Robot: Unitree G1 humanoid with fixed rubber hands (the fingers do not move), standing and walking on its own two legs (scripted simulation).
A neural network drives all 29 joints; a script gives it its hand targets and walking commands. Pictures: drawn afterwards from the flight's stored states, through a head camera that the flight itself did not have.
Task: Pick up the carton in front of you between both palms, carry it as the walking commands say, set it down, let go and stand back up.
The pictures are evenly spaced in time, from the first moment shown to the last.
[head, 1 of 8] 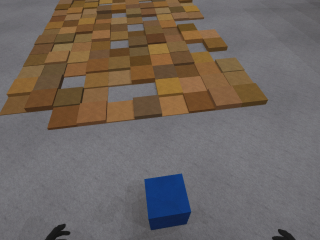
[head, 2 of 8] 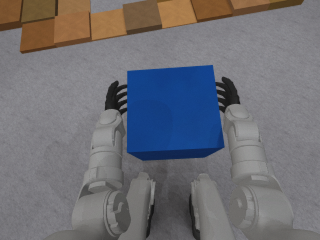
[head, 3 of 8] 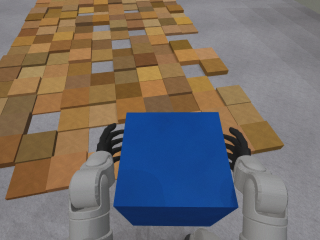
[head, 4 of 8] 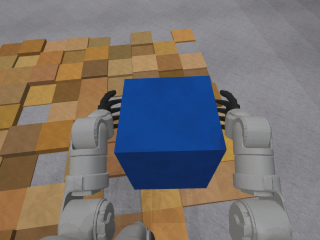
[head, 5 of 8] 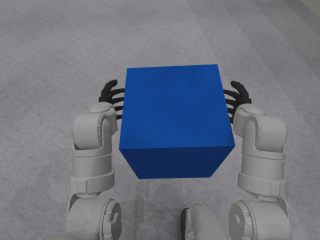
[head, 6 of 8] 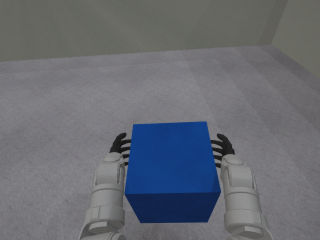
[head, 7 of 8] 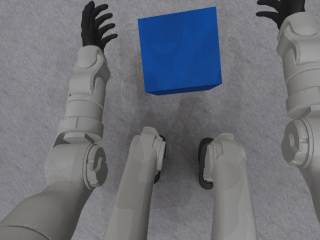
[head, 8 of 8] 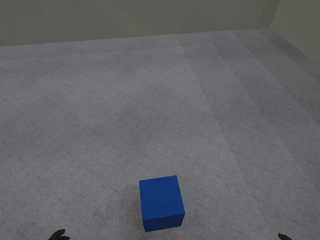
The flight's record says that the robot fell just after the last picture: no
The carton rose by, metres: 0.77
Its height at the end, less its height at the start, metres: +0.00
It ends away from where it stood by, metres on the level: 6.52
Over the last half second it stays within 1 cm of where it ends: yes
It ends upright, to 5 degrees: yes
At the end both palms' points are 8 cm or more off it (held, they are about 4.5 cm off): yes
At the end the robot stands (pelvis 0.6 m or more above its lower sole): yes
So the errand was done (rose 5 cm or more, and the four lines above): yes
